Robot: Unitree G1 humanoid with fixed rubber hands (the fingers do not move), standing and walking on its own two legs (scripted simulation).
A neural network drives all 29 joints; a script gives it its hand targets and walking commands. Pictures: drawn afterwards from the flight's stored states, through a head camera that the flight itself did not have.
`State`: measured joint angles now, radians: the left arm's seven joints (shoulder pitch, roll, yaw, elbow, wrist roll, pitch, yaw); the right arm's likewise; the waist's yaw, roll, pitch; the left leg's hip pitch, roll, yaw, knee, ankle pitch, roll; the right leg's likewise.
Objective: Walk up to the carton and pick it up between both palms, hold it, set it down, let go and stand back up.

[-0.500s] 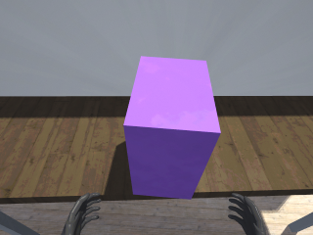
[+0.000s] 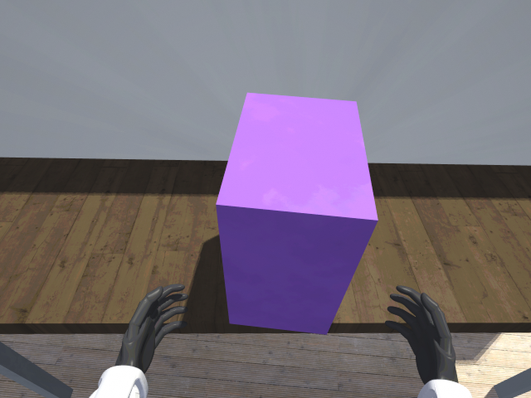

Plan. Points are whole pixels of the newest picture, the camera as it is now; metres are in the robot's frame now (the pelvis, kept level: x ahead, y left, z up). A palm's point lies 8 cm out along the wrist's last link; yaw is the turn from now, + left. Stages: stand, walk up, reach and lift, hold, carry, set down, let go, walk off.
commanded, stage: reach and lift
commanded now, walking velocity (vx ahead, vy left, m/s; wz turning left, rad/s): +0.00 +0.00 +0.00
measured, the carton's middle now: (288, 219) +0.37 -0.01 +0.08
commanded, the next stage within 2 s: none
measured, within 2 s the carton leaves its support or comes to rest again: neither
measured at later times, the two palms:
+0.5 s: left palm (140, 271) +0.26 +0.19 +0.10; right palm (434, 295) +0.25 -0.19 +0.10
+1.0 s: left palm (156, 203) +0.32 +0.17 +0.16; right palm (458, 234) +0.30 -0.21 +0.16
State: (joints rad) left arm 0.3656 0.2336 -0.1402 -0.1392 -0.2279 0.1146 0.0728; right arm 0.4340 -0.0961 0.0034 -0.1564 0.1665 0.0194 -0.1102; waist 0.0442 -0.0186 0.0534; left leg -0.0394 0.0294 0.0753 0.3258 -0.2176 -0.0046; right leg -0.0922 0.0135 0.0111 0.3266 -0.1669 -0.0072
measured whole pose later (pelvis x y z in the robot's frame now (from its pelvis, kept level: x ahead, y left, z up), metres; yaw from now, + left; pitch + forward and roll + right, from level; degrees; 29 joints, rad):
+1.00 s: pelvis -0.02 +0.00 +0.00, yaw -1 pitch -3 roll +0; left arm -0.39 0.24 0.15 -0.12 -0.18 0.85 0.06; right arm -0.35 -0.27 -0.01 -0.03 0.41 0.53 -0.22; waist -0.06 -0.02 0.02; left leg -0.09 0.03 0.09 0.33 -0.19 -0.01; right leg -0.15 0.03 0.04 0.32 -0.12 -0.01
